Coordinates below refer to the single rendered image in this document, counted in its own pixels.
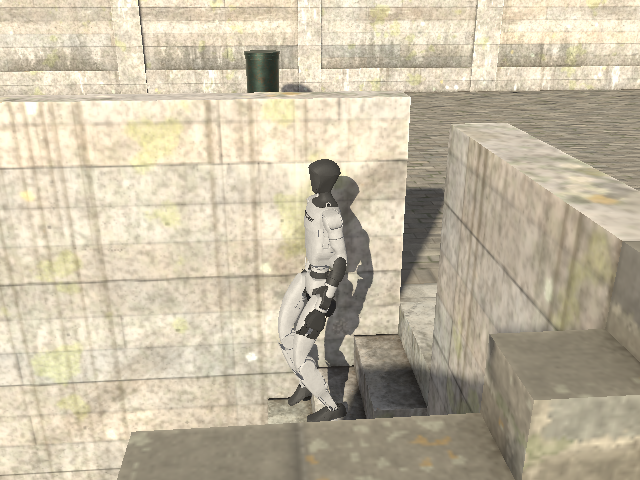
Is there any right robot thigh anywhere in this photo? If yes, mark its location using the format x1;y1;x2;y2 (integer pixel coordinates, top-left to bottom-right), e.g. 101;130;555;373
278;272;308;349

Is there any left robot upper arm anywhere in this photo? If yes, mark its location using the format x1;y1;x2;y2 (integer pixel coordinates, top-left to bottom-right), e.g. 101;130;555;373
322;209;348;268

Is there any left robot foot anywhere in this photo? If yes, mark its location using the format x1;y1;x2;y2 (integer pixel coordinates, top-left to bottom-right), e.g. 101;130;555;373
307;403;347;422

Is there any robot left forearm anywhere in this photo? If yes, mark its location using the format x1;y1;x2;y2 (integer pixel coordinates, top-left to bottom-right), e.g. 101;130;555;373
314;257;347;313

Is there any robot left hand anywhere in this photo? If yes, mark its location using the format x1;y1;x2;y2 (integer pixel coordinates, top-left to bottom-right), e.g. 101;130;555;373
296;309;327;340

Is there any robot right hand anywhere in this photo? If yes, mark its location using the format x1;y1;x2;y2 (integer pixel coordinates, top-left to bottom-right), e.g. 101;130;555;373
301;269;311;301

